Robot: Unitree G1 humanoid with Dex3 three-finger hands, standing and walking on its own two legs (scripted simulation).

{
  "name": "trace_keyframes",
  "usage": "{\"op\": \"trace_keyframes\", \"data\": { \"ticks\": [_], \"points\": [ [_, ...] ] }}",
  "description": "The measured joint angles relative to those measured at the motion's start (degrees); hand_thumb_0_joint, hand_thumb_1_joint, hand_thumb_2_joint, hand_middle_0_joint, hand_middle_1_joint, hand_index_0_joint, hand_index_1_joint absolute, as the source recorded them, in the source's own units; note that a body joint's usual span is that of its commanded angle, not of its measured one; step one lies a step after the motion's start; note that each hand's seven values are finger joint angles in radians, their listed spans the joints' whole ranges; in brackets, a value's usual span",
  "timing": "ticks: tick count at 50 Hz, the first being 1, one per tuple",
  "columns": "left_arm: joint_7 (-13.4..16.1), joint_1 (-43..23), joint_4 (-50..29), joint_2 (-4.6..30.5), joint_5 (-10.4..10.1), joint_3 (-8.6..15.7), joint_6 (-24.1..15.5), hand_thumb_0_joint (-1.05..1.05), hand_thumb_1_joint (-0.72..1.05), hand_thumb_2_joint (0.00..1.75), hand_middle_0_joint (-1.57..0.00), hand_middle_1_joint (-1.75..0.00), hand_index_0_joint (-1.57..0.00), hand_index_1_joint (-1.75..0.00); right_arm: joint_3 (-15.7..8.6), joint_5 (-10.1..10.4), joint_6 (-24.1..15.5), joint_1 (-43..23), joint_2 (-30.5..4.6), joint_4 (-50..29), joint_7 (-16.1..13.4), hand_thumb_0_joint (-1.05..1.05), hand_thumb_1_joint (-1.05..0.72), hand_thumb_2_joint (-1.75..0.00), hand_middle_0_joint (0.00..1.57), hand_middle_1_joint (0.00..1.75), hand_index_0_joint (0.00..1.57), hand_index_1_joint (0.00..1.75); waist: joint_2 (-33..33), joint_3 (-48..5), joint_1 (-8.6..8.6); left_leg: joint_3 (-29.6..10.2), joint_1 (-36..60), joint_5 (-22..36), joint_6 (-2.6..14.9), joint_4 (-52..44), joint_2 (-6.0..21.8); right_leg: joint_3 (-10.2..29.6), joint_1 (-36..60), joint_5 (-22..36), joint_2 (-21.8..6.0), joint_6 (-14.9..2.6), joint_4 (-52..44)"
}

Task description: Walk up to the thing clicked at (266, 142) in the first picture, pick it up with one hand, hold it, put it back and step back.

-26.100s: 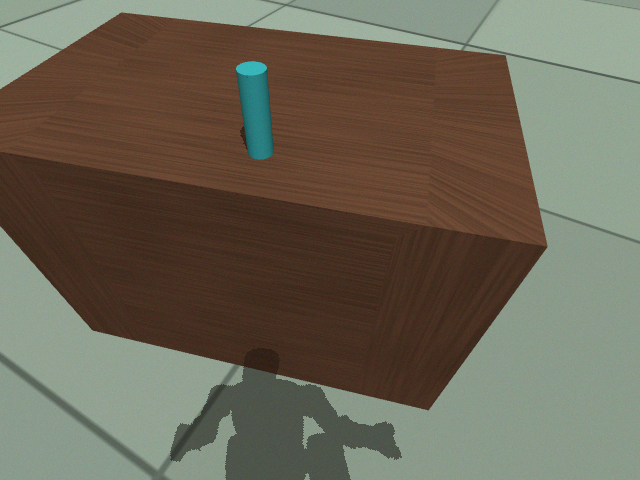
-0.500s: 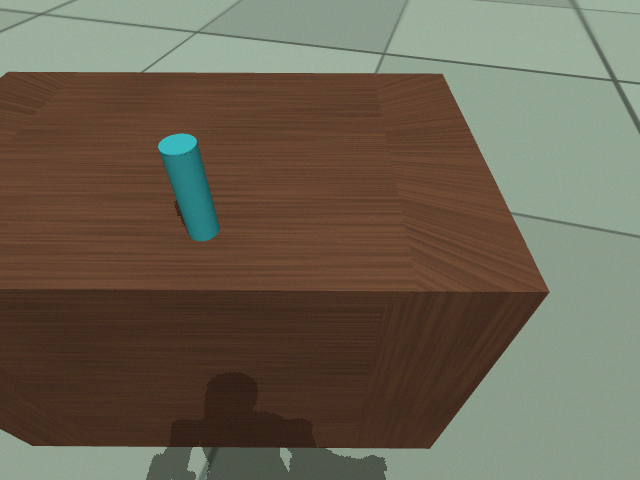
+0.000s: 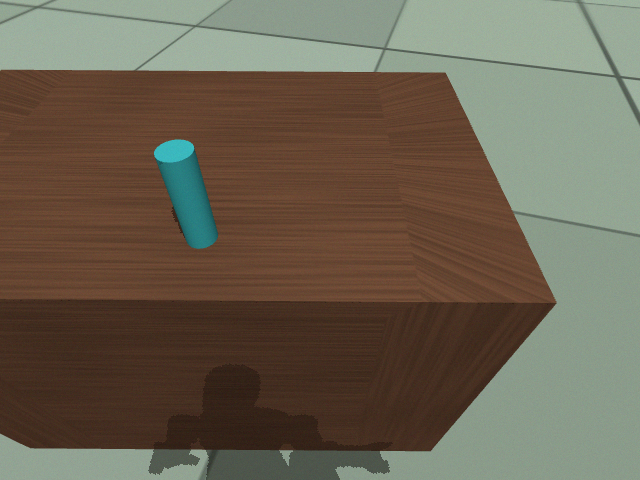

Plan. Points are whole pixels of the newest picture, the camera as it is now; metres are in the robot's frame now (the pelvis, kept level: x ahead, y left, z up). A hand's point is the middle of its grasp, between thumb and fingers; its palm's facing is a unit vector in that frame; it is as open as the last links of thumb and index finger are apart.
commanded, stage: home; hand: left
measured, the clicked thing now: (189, 198) +0.47 +0.19 +0.10
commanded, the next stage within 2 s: stand in 0.28 s
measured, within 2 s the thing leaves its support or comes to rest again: neither
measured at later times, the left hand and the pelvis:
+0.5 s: hand out of the picture +0.07 +0.26 -0.16, palm faces -0.02 -0.94 -0.35, open 16.9 cm; pelvis +0.01 +0.00 +0.00, yaw +0 degrees
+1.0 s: hand out of the picture +0.08 +0.26 -0.16, palm faces -0.02 -0.94 -0.35, open 7.7 cm; pelvis +0.01 +0.00 +0.00, yaw +1 degrees
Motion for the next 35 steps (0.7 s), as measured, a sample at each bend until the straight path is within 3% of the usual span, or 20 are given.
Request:
{"op": "trace_keyframes", "data": {
  "ticks": [23, 28, 35],
  "points": [
    [0.0, 0.9, 0.1, 0.0, 0.0, 0.5, 0.4, 0.00, -0.52, 0.07, -0.08, -0.07, -0.08, -0.08, -0.1, -0.1, 0.1, 0.8, 0.2, 0.7, -0.1, 0.00, -0.90, -0.90, 0.20, 0.30, 0.20, 0.30, -0.3, 0.1, -0.01, -0.2, 0.5, -0.1, 0.27, -0.7, -0.4, -0.2, 0.6, -0.4, -0.4, 0.27, -0.5],
    [0.0, 0.9, 0.0, 0.0, 0.0, 0.4, 0.3, 0.00, -0.35, 0.24, -0.14, -0.17, -0.14, -0.18, -0.2, 0.0, 0.1, 0.7, 0.2, 0.8, -0.1, 0.00, -0.90, -0.90, 0.20, 0.30, 0.20, 0.30, -0.2, 0.0, -0.01, -0.2, 0.6, -0.2, 0.31, -0.6, -0.4, -0.2, 0.8, -0.4, -0.5, 0.30, -0.6],
    [0.0, 0.9, -0.3, -0.1, 0.0, 0.5, 0.4, 0.00, 0.08, 0.62, -0.19, -0.26, -0.19, -0.27, -0.2, -0.1, 0.1, 0.6, 0.2, 0.6, -0.1, 0.00, -0.90, -0.89, 0.20, 0.30, 0.20, 0.30, -0.2, -0.2, 0.02, -0.3, 0.6, -0.3, 0.36, -0.7, -0.5, -0.3, 0.8, -0.4, -0.5, 0.32, -0.7]
  ]
}}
